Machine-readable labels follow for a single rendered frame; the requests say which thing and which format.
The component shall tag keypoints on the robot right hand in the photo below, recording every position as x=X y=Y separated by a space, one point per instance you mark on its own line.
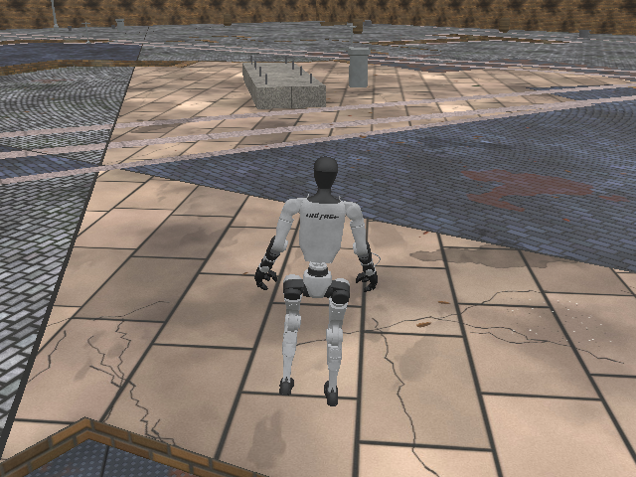
x=373 y=279

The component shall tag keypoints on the robot foot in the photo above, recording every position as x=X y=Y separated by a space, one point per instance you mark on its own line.
x=286 y=387
x=332 y=398

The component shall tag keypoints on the robot left forearm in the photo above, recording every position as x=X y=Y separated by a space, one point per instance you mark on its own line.
x=269 y=258

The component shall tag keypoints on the robot left foot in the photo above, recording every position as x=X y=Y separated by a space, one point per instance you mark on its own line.
x=286 y=387

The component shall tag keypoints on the robot right forearm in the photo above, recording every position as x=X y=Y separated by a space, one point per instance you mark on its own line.
x=367 y=262

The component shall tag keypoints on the left robot upper arm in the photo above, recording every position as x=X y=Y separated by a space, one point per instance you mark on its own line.
x=290 y=208

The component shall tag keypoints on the robot left hand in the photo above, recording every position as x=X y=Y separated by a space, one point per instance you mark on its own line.
x=259 y=276

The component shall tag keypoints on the robot right foot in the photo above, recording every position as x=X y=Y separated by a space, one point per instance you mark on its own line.
x=332 y=398

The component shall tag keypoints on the right robot upper arm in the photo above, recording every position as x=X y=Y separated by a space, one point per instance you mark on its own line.
x=354 y=213

